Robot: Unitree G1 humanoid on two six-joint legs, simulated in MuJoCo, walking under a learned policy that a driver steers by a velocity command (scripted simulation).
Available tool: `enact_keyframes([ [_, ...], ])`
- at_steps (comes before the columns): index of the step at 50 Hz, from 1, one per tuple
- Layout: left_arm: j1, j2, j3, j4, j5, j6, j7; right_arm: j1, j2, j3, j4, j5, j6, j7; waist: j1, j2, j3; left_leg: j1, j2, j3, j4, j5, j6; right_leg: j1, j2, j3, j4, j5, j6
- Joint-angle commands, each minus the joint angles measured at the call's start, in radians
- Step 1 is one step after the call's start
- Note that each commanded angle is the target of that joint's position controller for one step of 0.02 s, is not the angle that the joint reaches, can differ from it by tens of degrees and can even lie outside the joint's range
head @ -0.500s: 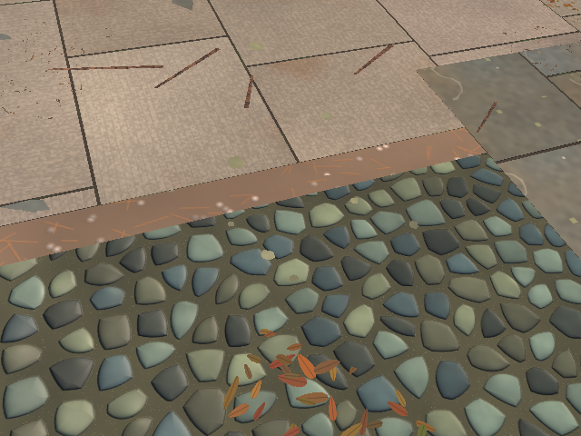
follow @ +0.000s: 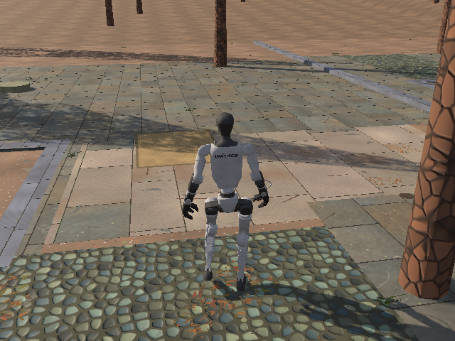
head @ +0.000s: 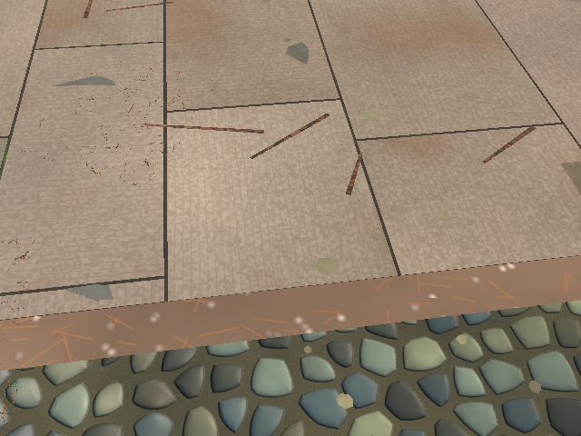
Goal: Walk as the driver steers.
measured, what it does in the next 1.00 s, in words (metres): walks ahead, turning left: left foot, then right foot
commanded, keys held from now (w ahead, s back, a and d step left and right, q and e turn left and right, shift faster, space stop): w+q+shift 0.76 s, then w+shift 0.10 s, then w+e+shift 0.14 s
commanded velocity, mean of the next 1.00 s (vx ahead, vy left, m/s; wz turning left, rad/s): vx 0.99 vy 0.00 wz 0.74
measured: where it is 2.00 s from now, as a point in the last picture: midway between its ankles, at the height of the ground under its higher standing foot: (121, 106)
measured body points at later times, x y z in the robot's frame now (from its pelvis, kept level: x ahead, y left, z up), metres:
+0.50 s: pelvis +0.46 +0.11 +0.00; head +0.47 +0.13 +0.45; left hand +0.59 +0.41 -0.05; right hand +0.56 -0.15 -0.11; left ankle +0.45 +0.14 -0.73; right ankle +0.55 -0.07 -0.64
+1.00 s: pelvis +0.87 +0.26 +0.00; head +0.87 +0.29 +0.45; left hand +0.64 +0.43 -0.12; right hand +1.21 +0.26 -0.04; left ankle +0.85 +0.42 -0.66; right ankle +0.92 +0.13 -0.73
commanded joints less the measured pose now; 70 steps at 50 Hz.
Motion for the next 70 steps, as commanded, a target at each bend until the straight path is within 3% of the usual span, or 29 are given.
enact_keyframes([
  [1,-0.127,0.072,0.009,-0.066,-0.007,-0.037,0.003,0.057,-0.032,-0.003,-0.042,-0.009,0.028,-0.011,-0.076,-0.089,0.074,-0.136,0.095,-0.069,-0.026,0.081,-0.028,-0.086,-0.321,0.271,-0.365,-0.100,-0.150],
  [10,0.002,0.173,0.014,-0.033,0.001,-0.017,0.032,-0.221,-0.043,-0.012,-0.153,-0.012,-0.009,0.057,0.000,-0.032,0.111,-0.092,-0.018,0.169,-0.574,0.531,0.017,0.215,-0.274,-0.124,-0.369,0.526,-0.039],
  [12,-0.003,0.231,0.029,-0.048,0.009,0.021,0.047,-0.163,-0.106,-0.043,-0.163,0.000,-0.005,0.068,-0.062,-0.121,0.024,-0.020,-0.113,0.255,-0.576,0.374,0.040,0.379,-0.298,-0.139,-0.178,1.091,-0.018],
  [14,-0.081,0.268,0.039,-0.081,0.009,0.053,0.057,0.201,-0.214,-0.099,-0.087,0.005,0.022,0.060,-0.250,-0.187,-0.162,0.361,-0.170,0.247,-0.538,0.225,0.090,0.321,-0.318,-0.128,0.272,1.351,-0.015],
  [15,-0.115,0.243,0.033,-0.093,0.000,0.045,0.061,0.403,-0.274,-0.133,-0.030,0.006,0.043,0.040,-0.340,-0.116,-0.226,0.686,-0.163,0.142,-0.602,0.209,0.115,0.092,-0.255,-0.123,0.618,1.099,0.019],
  [16,-0.019,0.028,-0.020,-0.151,0.004,0.001,0.042,0.333,-0.355,-0.148,-0.043,-0.002,0.049,0.027,-0.151,0.360,-0.204,0.949,0.045,-0.342,-0.724,0.069,0.305,-0.408,0.004,-0.050,1.123,-0.204,0.097],
  [17,-0.002,0.053,-0.044,-0.199,-0.033,-0.058,0.025,0.295,-0.276,-0.116,-0.090,-0.032,0.019,0.031,-0.135,0.265,-0.424,1.064,0.170,-0.837,-0.955,-0.368,0.406,-0.577,0.020,0.242,1.228,-0.272,0.046],
  [18,-0.163,0.122,-0.031,-0.229,-0.051,-0.085,0.021,0.314,-0.191,-0.103,-0.093,-0.042,0.000,0.032,-0.187,0.109,-0.313,0.968,0.149,-0.810,-1.032,-0.383,0.314,-0.601,-0.041,0.276,1.137,-0.195,-0.007],
  [19,-0.228,0.106,-0.033,-0.263,-0.056,-0.093,0.023,0.283,-0.170,-0.094,-0.074,-0.049,-0.020,0.043,-0.129,-0.053,-0.170,0.786,0.123,-0.732,-1.054,-0.277,0.272,-0.585,-0.073,0.266,1.011,-0.141,-0.023],
  [20,-0.240,0.093,-0.035,-0.253,-0.026,-0.089,0.031,0.221,-0.136,-0.084,-0.080,-0.046,-0.034,0.047,-0.082,-0.136,-0.130,0.650,0.087,-0.638,-1.042,-0.173,0.252,-0.516,-0.113,0.270,0.913,-0.111,-0.022],
  [23,-0.186,0.107,-0.021,-0.235,0.007,-0.051,0.027,0.106,-0.121,-0.074,-0.103,-0.027,-0.031,0.028,0.002,-0.092,-0.031,0.410,-0.016,-0.453,-1.065,0.035,0.254,-0.411,-0.148,0.267,0.739,-0.076,0.039],
  [27,-0.405,0.046,-0.039,-0.315,0.021,-0.036,0.030,0.142,-0.116,-0.068,-0.072,-0.015,-0.019,-0.014,-0.071,-0.058,0.079,0.184,-0.102,-0.302,-1.083,0.167,0.209,-0.338,-0.114,0.179,0.348,0.160,0.114],
  [34,-0.491,0.118,0.012,-0.371,-0.043,-0.055,0.030,0.205,-0.126,-0.088,-0.003,0.002,-0.004,-0.030,-0.123,0.056,0.024,0.336,-0.073,-0.396,-0.927,0.164,0.102,-0.123,-0.061,0.223,0.019,0.312,0.121],
  [37,0.024,0.196,0.063,-0.291,-0.059,-0.047,0.052,0.105,-0.104,-0.073,-0.048,-0.058,0.015,-0.013,0.161,0.085,-0.331,0.266,-0.105,-0.312,-0.340,0.487,0.018,0.455,-0.179,0.261,0.191,0.073,0.043],
  [38,0.122,0.272,0.067,-0.257,-0.011,-0.041,0.043,0.304,0.060,-0.030,-0.080,-0.027,0.010,-0.007,0.036,-0.372,-0.524,-0.079,-0.246,-0.205,0.043,-0.250,-0.026,0.821,-0.455,0.812,0.030,-0.330,-0.120],
  [39,0.112,0.239,0.064,-0.244,-0.011,-0.040,0.019,0.320,-0.014,-0.013,-0.084,0.031,0.007,-0.014,0.038,-0.547,-0.516,-0.249,-0.142,-0.146,0.207,-0.199,-0.030,0.804,-0.526,1.151,-0.126,-0.709,-0.162],
  [41,0.017,0.113,0.040,-0.234,-0.003,-0.012,0.031,0.100,-0.113,-0.029,-0.083,-0.010,0.010,-0.015,0.084,-0.183,-0.198,-0.261,-0.066,-0.052,0.185,-0.032,-0.035,0.485,-0.400,0.798,-0.166,-0.467,-0.098],
  [42,0.008,0.116,0.039,-0.209,0.013,-0.005,0.027,0.001,-0.098,-0.029,-0.108,-0.038,0.000,-0.011,0.075,-0.061,-0.114,-0.221,-0.044,-0.037,0.131,-0.024,-0.026,0.346,-0.350,0.664,-0.170,-0.277,-0.086],
  [46,0.002,0.019,-0.003,-0.123,-0.015,-0.016,0.003,-0.031,-0.008,-0.007,-0.146,-0.015,0.001,0.005,-0.033,-0.107,-0.008,-0.165,0.011,-0.053,-0.056,-0.064,-0.003,0.131,-0.294,0.511,-0.236,-0.093,-0.151],
  [51,0.004,0.147,0.027,-0.119,-0.041,-0.019,0.024,-0.209,-0.036,0.015,-0.211,-0.055,-0.042,0.038,-0.032,-0.060,0.087,-0.064,0.021,0.002,-0.476,0.264,-0.069,-0.053,-0.273,0.395,-0.335,0.019,-0.163],
  [56,0.128,0.165,0.019,-0.074,-0.051,0.003,0.031,-0.254,-0.112,-0.022,-0.219,-0.028,-0.062,0.039,-0.034,-0.111,0.041,0.254,-0.068,0.042,-0.706,0.318,-0.078,0.009,-0.289,0.337,-0.265,0.233,-0.103],
  [58,0.134,0.184,0.014,-0.064,-0.029,0.016,0.029,-0.027,-0.180,-0.068,-0.180,-0.026,-0.058,0.018,-0.185,-0.147,-0.127,0.587,-0.090,0.081,-0.690,0.210,-0.043,-0.049,-0.220,0.269,0.115,0.533,-0.042],
  [59,0.111,0.124,-0.009,-0.098,-0.002,0.014,0.031,0.203,-0.241,-0.090,-0.148,-0.039,-0.046,-0.002,-0.286,-0.080,-0.290,0.900,0.097,-0.110,-0.660,0.027,-0.002,-0.266,-0.169,0.248,0.472,0.345,-0.001],
  [60,0.261,-0.044,-0.052,-0.132,-0.046,-0.003,0.035,0.271,-0.329,-0.101,-0.118,-0.067,-0.038,0.008,-0.176,0.273,-0.503,1.098,0.349,-0.668,-0.864,-0.417,0.131,-0.500,-0.072,0.233,0.830,-0.263,0.025],
  [61,0.199,0.030,-0.037,-0.130,-0.089,-0.005,0.045,0.262,-0.244,-0.085,-0.105,-0.052,-0.037,0.012,-0.192,0.257,-0.422,1.015,0.335,-0.816,-1.016,-0.564,0.124,-0.618,-0.106,0.261,0.982,-0.228,0.019],
  [62,0.083,0.067,-0.024,-0.151,-0.097,0.000,0.051,0.212,-0.183,-0.070,-0.085,-0.039,-0.037,0.008,-0.193,0.191,-0.237,0.906,0.318,-0.645,-1.014,-0.433,0.099,-0.714,-0.145,0.223,1.030,-0.161,0.021],
  [64,-0.017,0.062,-0.016,-0.161,-0.052,0.018,0.046,0.114,-0.097,-0.051,-0.059,-0.065,-0.036,0.008,-0.129,0.046,-0.083,0.640,0.243,-0.347,-1.013,-0.099,0.075,-0.644,-0.221,0.203,0.951,-0.064,0.019],
  [66,-0.010,0.021,-0.013,-0.170,-0.060,0.058,0.025,0.027,-0.033,-0.043,-0.038,-0.071,-0.043,0.006,-0.051,0.100,-0.029,0.490,0.213,-0.167,-1.056,0.041,0.063,-0.562,-0.269,0.222,0.895,-0.059,0.023],
  [70,-0.081,0.003,-0.021,-0.217,-0.041,0.093,0.010,-0.047,-0.075,-0.058,-0.020,-0.058,-0.056,-0.008,0.006,0.030,0.062,0.388,0.213,0.079,-1.142,0.227,0.049,-0.595,-0.292,0.215,0.786,0.071,0.045],
])
Velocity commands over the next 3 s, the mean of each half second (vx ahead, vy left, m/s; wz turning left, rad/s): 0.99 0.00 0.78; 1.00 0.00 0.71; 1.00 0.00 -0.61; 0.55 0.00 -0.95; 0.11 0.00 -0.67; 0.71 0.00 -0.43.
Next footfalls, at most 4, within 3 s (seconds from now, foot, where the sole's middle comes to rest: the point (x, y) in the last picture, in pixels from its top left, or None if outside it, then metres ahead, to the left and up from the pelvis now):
0.30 left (239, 431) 0.49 0.15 -0.77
0.74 right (254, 262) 0.95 0.15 -0.77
1.18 left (90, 235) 1.02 0.63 -0.77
1.62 right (140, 124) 1.51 0.59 -0.77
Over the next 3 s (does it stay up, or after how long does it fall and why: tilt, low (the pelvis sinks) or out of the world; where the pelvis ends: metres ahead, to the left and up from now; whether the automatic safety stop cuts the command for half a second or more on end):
stays up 1.82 0.62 -0.01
